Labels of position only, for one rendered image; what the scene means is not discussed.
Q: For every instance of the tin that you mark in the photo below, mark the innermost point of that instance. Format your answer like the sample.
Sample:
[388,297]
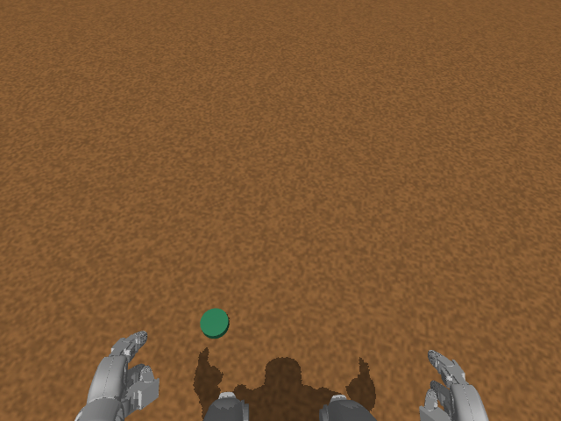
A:
[214,323]

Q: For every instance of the right robot hand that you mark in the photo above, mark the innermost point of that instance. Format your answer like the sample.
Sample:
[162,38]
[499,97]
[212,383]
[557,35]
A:
[461,403]

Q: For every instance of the left robot arm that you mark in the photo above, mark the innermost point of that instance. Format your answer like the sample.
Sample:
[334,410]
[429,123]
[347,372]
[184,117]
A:
[104,409]

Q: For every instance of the left robot hand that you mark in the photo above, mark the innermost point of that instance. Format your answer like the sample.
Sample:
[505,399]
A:
[134,388]

